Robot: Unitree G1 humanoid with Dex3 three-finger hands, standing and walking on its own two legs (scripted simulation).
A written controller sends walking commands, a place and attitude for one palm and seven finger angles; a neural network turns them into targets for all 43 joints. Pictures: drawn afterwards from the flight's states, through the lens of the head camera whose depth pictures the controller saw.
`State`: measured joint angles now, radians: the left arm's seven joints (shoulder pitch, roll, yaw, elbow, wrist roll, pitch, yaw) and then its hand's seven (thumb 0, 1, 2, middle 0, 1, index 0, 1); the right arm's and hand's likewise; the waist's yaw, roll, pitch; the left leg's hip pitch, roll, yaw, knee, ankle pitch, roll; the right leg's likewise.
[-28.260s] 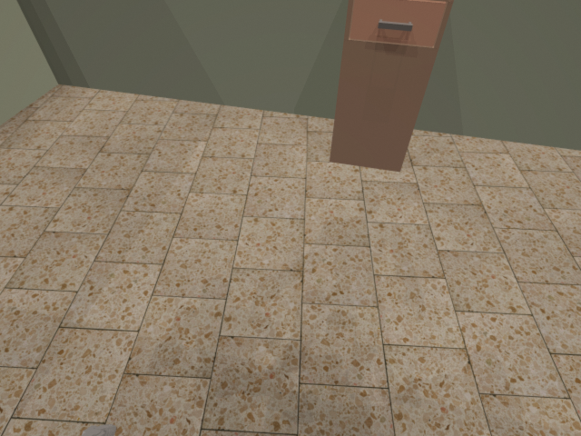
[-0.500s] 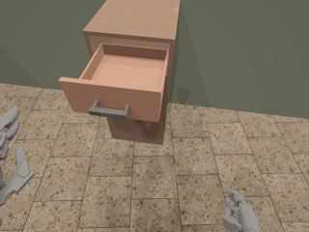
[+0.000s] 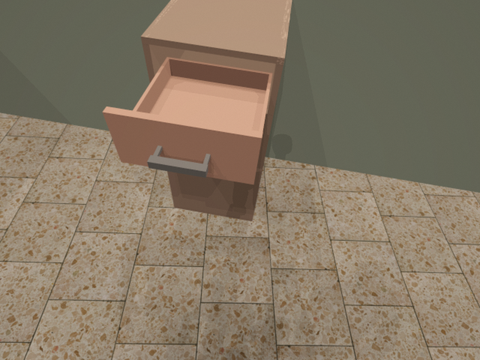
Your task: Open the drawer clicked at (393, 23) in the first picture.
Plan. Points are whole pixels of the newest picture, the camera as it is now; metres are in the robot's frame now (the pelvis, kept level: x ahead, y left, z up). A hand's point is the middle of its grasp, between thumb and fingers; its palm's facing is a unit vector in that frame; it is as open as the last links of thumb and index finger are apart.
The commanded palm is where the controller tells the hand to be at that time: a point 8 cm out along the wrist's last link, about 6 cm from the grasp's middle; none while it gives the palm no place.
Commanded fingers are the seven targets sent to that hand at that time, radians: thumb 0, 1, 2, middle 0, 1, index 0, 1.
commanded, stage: let the arm hang, fingers relaxed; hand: left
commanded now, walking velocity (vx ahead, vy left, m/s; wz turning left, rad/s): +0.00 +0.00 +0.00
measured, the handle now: (180, 160) +0.51 +0.17 -0.02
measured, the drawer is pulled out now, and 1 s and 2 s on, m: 0.30 0.30 0.30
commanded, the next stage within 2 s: look to check the result in 0.72 s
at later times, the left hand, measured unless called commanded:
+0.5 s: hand out of the picture -0.02 +0.15 -0.18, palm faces +0.03 -0.99 -0.15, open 7.4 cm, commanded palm none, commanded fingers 0.00 0.90 0.90 -0.20 -0.30 -0.20 -0.30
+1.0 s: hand out of the picture -0.02 +0.16 -0.17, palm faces +0.03 -0.98 -0.17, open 7.4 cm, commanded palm none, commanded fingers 0.00 0.90 0.90 -0.20 -0.30 -0.20 -0.30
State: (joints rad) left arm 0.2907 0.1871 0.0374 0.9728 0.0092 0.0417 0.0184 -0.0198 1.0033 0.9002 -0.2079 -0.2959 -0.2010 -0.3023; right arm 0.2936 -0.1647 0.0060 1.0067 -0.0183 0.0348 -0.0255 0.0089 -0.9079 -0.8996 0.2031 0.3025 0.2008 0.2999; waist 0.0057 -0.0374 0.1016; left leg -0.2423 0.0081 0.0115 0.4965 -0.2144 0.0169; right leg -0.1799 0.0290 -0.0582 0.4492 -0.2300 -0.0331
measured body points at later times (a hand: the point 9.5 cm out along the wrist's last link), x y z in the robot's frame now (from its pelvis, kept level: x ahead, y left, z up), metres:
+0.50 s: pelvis +0.00 +0.00 +0.00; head +0.00 +0.00 +0.45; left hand -0.02 +0.21 -0.16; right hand -0.03 -0.18 -0.16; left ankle +0.04 +0.11 -0.74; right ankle +0.01 -0.10 -0.74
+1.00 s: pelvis +0.00 +0.00 +0.00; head +0.02 -0.01 +0.45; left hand -0.02 +0.21 -0.16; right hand -0.05 -0.20 -0.16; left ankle +0.04 +0.11 -0.74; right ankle +0.01 -0.10 -0.74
